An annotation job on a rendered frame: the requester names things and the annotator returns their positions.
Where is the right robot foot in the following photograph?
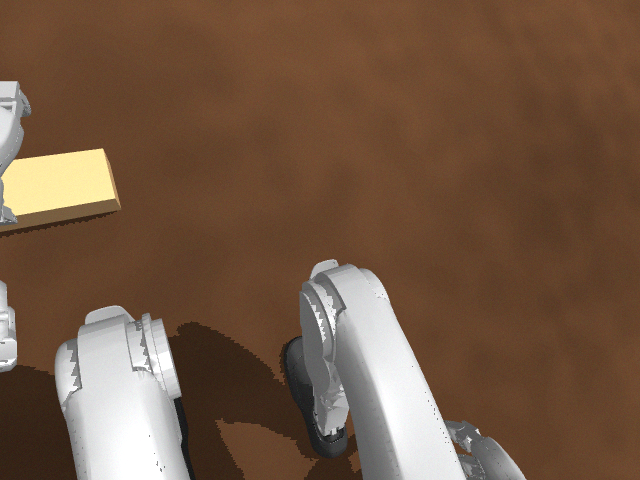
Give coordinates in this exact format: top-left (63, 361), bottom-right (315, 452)
top-left (283, 336), bottom-right (348, 458)

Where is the carton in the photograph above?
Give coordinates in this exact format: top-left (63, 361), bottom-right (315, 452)
top-left (0, 148), bottom-right (122, 232)

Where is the right robot hand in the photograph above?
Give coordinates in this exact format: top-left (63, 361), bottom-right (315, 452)
top-left (443, 420), bottom-right (526, 480)

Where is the left robot foot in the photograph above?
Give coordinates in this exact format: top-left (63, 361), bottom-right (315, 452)
top-left (173, 397), bottom-right (196, 480)

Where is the left robot arm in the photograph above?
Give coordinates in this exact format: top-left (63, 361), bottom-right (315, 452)
top-left (0, 178), bottom-right (17, 372)

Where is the left robot hand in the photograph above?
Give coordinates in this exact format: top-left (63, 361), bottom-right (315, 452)
top-left (0, 81), bottom-right (31, 226)

